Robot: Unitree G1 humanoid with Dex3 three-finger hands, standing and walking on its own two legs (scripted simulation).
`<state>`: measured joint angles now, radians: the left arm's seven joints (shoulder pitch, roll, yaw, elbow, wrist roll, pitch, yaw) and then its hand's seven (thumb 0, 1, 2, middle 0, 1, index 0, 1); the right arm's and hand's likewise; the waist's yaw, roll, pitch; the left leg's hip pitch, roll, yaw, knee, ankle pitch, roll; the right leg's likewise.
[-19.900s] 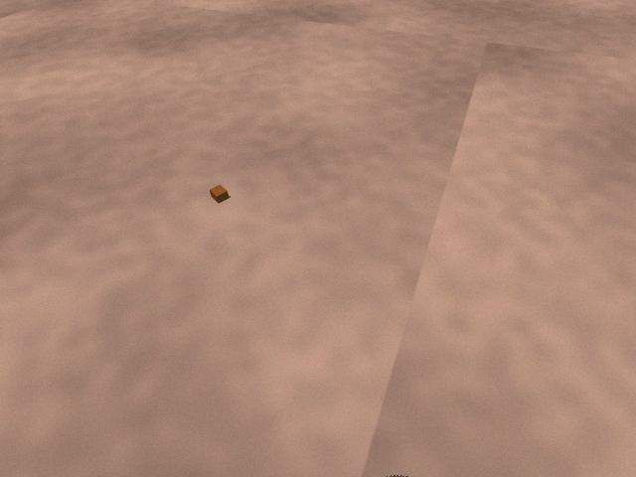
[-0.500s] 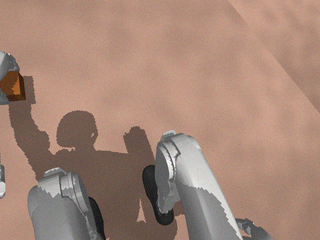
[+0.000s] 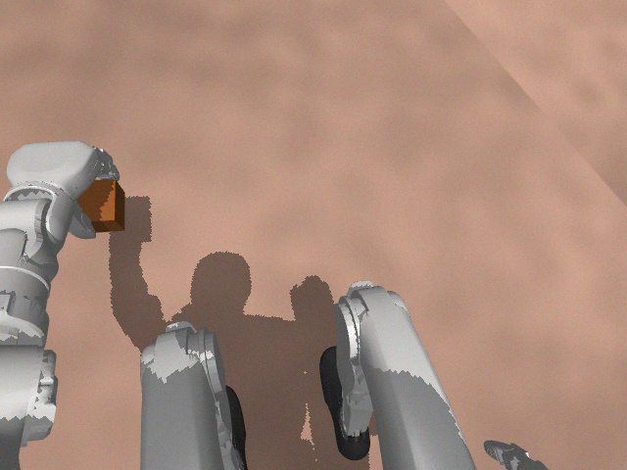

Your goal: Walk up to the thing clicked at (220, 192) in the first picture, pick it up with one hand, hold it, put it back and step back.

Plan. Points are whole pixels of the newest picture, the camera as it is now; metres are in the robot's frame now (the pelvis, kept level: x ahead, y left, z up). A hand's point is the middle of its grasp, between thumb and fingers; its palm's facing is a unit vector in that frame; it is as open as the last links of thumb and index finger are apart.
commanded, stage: lift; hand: left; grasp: from above
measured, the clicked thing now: (93, 207) +0.50 +0.24 -0.15
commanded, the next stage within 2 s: hold in 1.22 s
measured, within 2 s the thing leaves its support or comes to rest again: neither
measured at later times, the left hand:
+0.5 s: hand out of the picture +0.41 +0.24 +0.08, palm faces -0.44 -0.05 -0.90, open 8.6 cm
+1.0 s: hand out of the picture +0.38 +0.23 +0.22, palm faces -0.44 -0.04 -0.90, open 8.6 cm
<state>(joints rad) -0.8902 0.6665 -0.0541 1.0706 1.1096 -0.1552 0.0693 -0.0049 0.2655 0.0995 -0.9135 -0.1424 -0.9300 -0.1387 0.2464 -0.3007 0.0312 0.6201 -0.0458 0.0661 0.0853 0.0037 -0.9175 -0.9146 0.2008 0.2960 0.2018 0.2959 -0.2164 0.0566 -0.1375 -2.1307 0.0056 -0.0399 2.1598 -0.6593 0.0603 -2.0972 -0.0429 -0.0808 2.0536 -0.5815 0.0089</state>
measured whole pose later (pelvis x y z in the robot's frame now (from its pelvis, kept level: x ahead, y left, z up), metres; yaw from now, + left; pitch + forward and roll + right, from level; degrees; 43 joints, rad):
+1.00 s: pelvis +0.05 +0.00 +0.29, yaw +3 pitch +14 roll -2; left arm -0.39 0.43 -0.19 0.87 1.03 -0.09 0.12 -0.01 0.24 0.09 -0.93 -0.19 -0.95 -0.18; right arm 0.27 -0.25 -0.04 0.74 0.05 -0.01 -0.06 0.01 -0.92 -0.91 0.20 0.30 0.20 0.30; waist -0.08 0.04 -0.14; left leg -0.87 0.02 0.02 1.10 -0.47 0.03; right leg -0.89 0.00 -0.02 1.04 -0.40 0.01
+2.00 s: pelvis +0.08 +0.00 +0.35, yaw +2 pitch +5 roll +0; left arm -0.26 0.44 -0.20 0.65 1.00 -0.10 -0.05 0.00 0.22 0.16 -0.92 -0.18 -0.94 -0.16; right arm 0.23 -0.26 -0.04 0.68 0.06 0.07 -0.07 0.01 -0.91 -0.90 0.20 0.30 0.20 0.30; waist -0.02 0.05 -0.07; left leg -0.43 0.00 0.05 0.68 -0.34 0.03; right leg -0.46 -0.01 0.01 0.66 -0.28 0.01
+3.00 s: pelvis +0.09 -0.01 +0.36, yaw +2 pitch +1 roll +0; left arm -0.22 0.43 -0.21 0.57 0.98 -0.10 -0.07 0.00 0.27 0.07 -0.91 -0.17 -0.94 -0.14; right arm 0.18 -0.25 -0.02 0.67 0.08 0.09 -0.09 0.01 -0.91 -0.91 0.20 0.30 0.20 0.30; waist 0.00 0.06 -0.01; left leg -0.27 0.00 0.05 0.52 -0.27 0.02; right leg -0.32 0.00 0.01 0.53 -0.23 0.00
